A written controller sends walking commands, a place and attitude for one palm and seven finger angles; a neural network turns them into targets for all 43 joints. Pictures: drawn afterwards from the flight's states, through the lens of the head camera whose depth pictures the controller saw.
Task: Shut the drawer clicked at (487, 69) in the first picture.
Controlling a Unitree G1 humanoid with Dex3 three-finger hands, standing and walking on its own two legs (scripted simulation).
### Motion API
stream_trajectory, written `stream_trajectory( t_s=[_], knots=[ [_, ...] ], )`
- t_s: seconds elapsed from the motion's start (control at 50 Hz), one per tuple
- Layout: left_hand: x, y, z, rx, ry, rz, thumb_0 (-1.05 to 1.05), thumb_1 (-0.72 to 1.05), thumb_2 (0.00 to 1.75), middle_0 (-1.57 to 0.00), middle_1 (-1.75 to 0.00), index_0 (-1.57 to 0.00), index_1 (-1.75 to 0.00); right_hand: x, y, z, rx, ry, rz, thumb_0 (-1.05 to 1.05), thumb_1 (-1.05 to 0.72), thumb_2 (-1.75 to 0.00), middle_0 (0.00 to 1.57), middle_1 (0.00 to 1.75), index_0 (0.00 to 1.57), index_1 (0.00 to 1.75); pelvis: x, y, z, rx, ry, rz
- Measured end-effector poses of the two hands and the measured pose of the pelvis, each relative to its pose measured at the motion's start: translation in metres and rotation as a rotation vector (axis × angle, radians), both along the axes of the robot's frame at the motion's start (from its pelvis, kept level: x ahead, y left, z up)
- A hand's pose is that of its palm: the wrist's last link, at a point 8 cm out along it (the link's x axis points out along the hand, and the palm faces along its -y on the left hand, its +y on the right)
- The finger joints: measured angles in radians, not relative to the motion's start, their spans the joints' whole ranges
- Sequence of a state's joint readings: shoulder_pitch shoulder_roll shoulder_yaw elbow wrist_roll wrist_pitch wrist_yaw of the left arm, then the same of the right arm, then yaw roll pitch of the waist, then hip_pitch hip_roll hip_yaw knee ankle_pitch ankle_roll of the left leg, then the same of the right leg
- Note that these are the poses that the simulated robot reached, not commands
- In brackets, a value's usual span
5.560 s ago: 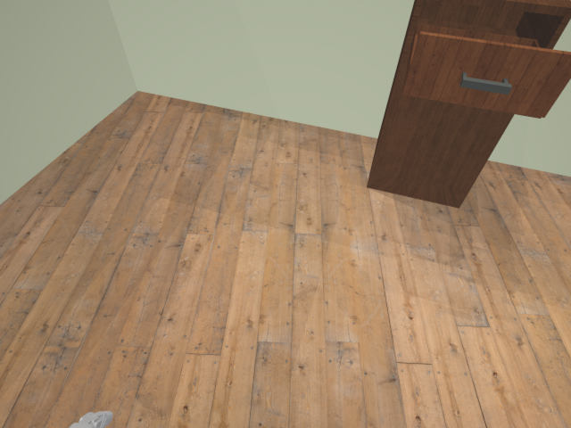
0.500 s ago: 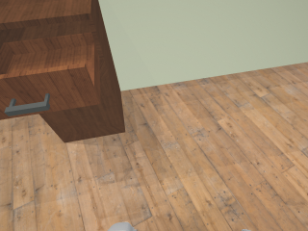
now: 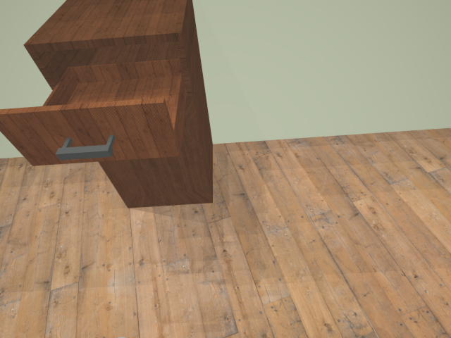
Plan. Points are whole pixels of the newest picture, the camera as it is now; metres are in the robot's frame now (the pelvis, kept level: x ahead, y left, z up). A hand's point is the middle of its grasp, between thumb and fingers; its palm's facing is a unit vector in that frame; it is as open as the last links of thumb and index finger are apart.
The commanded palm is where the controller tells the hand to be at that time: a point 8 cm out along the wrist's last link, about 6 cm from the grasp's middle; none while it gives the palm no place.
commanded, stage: take the last steps up to it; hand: left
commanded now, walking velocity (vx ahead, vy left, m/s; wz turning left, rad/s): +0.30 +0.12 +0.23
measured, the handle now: (87, 146) +0.53 +0.37 +0.02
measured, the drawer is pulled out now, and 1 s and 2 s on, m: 0.29 0.29 0.29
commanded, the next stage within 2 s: come to a stop and stand still in 0.94 s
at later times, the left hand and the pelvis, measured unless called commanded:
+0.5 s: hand out of the picture -0.08 +0.21 -0.16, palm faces +0.25 -0.95 -0.19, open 7.4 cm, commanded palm none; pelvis +0.05 +0.06 +0.01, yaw +6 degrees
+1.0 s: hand (114, 261) +0.30 +0.30 -0.15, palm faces +0.04 -0.98 -0.19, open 7.4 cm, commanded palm none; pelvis +0.19 +0.12 +0.01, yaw +3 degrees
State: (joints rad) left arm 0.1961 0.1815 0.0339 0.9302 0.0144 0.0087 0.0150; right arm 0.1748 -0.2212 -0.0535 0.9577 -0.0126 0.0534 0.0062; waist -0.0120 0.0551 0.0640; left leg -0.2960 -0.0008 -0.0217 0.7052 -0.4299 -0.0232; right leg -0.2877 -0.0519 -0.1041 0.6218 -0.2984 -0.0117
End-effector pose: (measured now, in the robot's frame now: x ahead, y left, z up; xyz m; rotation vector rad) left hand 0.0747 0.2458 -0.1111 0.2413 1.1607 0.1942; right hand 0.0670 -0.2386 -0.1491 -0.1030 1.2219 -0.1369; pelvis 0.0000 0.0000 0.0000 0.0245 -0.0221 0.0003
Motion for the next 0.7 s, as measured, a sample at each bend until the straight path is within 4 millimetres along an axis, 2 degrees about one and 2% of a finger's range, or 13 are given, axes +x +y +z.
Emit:
stream_trajectory(
  t_s=[0.1, 0.16, 0.26, 0.32, 0.4, 0.46, 0.5, 0.54, 0.58, 0.62, 0.7],
  knots=[
    [-0.019, -0.018, 0.010, -0.023, -0.004, 0.053, 0.01, 0.90, 0.90, -0.20, -0.29, -0.20, -0.30, -0.018, -0.012, 0.005, 0.005, 0.082, 0.028, 0.01, -0.91, -0.89, 0.20, 0.30, 0.20, 0.30, 0.002, -0.008, 0.012, 0.010, -0.002, 0.040],
    [-0.037, -0.019, 0.013, -0.025, 0.015, 0.100, 0.00, 0.91, 0.90, -0.20, -0.30, -0.20, -0.30, -0.024, -0.016, 0.011, 0.003, 0.114, 0.048, 0.01, -0.91, -0.89, 0.20, 0.30, 0.20, 0.30, 0.005, -0.009, 0.017, 0.016, 0.001, 0.062],
    [-0.079, -0.014, 0.012, -0.037, 0.094, 0.176, 0.00, 0.92, 0.90, -0.20, -0.30, -0.20, -0.30, -0.016, -0.012, 0.017, -0.009, 0.143, 0.090, 0.01, -0.91, -0.89, 0.19, 0.30, 0.20, 0.30, 0.014, -0.003, 0.022, 0.015, 0.001, 0.094],
    [-0.110, -0.011, 0.008, -0.057, 0.168, 0.225, 0.00, 0.91, 0.90, -0.20, -0.30, -0.20, -0.30, 0.002, -0.001, 0.021, -0.014, 0.132, 0.119, 0.01, -0.91, -0.89, 0.19, 0.30, 0.20, 0.30, 0.020, 0.006, 0.023, 0.009, 0.000, 0.107],
    [-0.147, -0.005, 0.002, -0.097, 0.285, 0.283, 0.01, 0.91, 0.90, -0.20, -0.29, -0.20, -0.30, 0.039, 0.026, 0.027, -0.016, 0.079, 0.161, 0.01, -0.91, -0.89, 0.19, 0.30, 0.20, 0.30, 0.031, 0.026, 0.022, -0.002, 0.004, 0.114],
    [-0.165, 0.005, -0.005, -0.133, 0.366, 0.315, 0.01, 0.91, 0.90, -0.20, -0.29, -0.20, -0.30, 0.073, 0.055, 0.033, -0.022, 0.018, 0.195, 0.01, -0.91, -0.89, 0.19, 0.30, 0.20, 0.30, 0.041, 0.045, 0.019, -0.014, 0.008, 0.113],
    [-0.170, 0.015, -0.013, -0.158, 0.412, 0.330, 0.01, 0.91, 0.90, -0.20, -0.29, -0.20, -0.30, 0.094, 0.075, 0.034, -0.032, -0.031, 0.211, 0.01, -0.91, -0.89, 0.19, 0.30, 0.20, 0.30, 0.051, 0.062, 0.013, -0.027, 0.008, 0.112],
    [-0.168, 0.029, -0.025, -0.177, 0.450, 0.329, 0.01, 0.90, 0.90, -0.20, -0.29, -0.20, -0.30, 0.109, 0.093, 0.030, -0.049, -0.083, 0.209, 0.00, -0.91, -0.89, 0.19, 0.30, 0.20, 0.30, 0.059, 0.078, 0.003, -0.044, 0.007, 0.110],
    [-0.152, 0.044, -0.029, -0.179, 0.461, 0.304, 0.01, 0.91, 0.90, -0.20, -0.29, -0.20, -0.30, 0.111, 0.108, 0.031, -0.053, -0.097, 0.191, 0.00, -0.91, -0.89, 0.19, 0.30, 0.20, 0.30, 0.066, 0.089, 0.002, -0.041, 0.000, 0.099],
    [-0.123, 0.060, -0.029, -0.174, 0.422, 0.275, 0.01, 0.91, 0.90, -0.20, -0.29, -0.20, -0.30, 0.106, 0.117, 0.033, -0.058, -0.085, 0.145, 0.00, -0.92, -0.89, 0.20, 0.30, 0.20, 0.30, 0.075, 0.099, 0.007, -0.041, -0.002, 0.092],
    [-0.044, 0.089, -0.026, -0.155, 0.272, 0.215, 0.01, 0.91, 0.90, -0.20, -0.29, -0.20, -0.30, 0.090, 0.120, 0.037, -0.087, -0.019, 0.090, -0.02, -0.95, -0.89, 0.20, 0.30, 0.20, 0.30, 0.095, 0.113, 0.015, -0.027, 0.002, 0.088]
  ],
)
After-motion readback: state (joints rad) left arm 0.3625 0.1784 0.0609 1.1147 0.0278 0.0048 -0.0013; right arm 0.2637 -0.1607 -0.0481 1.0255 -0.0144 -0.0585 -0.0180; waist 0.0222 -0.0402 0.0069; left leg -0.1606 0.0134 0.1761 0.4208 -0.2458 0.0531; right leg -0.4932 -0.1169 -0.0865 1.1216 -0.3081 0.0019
